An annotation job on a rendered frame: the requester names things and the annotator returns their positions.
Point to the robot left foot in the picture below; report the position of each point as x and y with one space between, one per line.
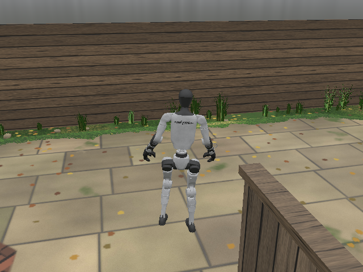
162 221

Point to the right robot forearm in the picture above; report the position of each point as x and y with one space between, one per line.
210 147

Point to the robot left upper arm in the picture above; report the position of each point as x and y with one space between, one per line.
162 126

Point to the left robot forearm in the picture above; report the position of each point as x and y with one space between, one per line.
151 145

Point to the left robot hand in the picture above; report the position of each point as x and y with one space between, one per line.
145 154

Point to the humanoid robot torso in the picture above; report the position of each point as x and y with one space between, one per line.
183 130

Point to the right robot hand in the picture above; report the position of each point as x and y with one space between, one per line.
213 156

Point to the robot right upper arm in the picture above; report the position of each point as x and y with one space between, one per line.
204 129

